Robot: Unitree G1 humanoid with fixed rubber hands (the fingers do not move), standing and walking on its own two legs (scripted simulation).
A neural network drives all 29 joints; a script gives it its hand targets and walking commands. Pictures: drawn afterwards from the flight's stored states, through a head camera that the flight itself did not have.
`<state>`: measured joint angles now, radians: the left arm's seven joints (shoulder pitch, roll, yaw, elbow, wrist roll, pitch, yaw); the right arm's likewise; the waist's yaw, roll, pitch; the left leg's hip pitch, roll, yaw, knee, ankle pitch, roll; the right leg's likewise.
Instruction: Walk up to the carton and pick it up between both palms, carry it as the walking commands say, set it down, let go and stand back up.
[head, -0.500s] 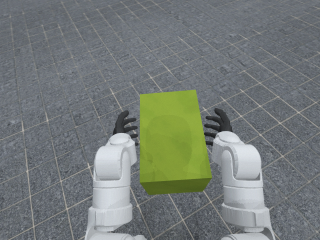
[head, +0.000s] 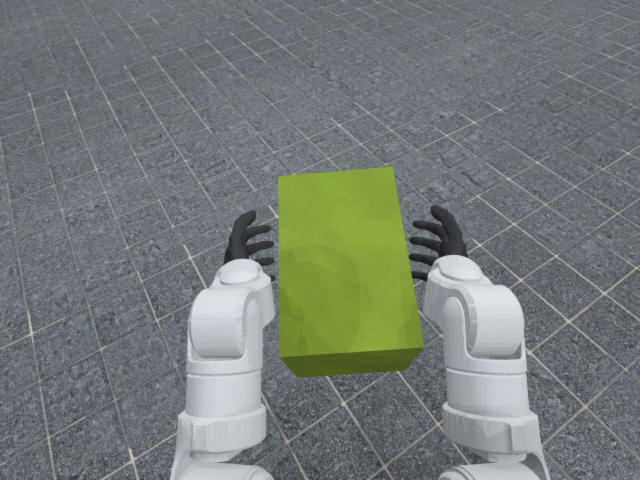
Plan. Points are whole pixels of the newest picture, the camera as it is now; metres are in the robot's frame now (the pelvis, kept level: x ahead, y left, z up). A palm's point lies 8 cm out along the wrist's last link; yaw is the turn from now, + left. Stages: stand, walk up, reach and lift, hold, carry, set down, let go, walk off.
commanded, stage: carry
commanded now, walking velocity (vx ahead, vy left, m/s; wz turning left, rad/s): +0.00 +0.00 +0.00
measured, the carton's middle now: (343, 276) +0.38 -0.01 +0.01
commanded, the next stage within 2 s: none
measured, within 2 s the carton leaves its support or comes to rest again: neither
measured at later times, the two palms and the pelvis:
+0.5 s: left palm (233, 170) +0.49 +0.14 +0.12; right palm (402, 159) +0.50 -0.09 +0.12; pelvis +0.17 +0.01 +0.02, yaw +1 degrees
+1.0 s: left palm (242, 136) +0.59 +0.14 +0.11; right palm (391, 131) +0.59 -0.09 +0.11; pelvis +0.26 +0.03 +0.01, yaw -1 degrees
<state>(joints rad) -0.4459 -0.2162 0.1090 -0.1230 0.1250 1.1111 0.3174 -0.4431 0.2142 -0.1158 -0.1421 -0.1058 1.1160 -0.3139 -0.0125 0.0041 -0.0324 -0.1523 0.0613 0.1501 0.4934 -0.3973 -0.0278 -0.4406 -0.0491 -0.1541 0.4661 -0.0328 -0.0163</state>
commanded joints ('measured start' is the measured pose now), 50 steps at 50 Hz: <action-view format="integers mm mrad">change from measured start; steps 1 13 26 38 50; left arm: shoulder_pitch -231 -271 -251 -278 -286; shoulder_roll -991 -1016 -1000 -1018 -1033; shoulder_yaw -430 -470 -467 -452 -467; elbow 1 -78 -38 -63 -38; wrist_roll -277 -320 -329 -307 -313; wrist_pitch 4 -11 14 9 -12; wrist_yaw -213 -227 -229 -229 -232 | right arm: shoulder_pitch -293 -262 -211 -308 -287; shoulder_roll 1010 1025 1010 1023 1037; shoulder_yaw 498 460 435 470 461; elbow -49 -60 -14 -67 -32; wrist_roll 329 307 285 316 302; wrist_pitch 14 -11 1 -3 -17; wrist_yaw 213 209 194 210 217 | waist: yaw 36 17 15 32 22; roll -246 63 100 140 89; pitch -471 -516 -438 -485 -453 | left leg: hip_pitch -300 130 228 120 210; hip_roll -22 130 94 162 83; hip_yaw -31 -76 -31 -213 -134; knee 344 63 243 102 94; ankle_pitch -24 1014 1194 1242 1222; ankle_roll -41 18 70 126 93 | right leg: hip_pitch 685 335 242 276 228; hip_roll -337 -120 7 -61 -15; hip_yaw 321 45 -34 45 -6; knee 27 107 -155 129 87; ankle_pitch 1115 426 222 -73 84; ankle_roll -177 12 13 22 16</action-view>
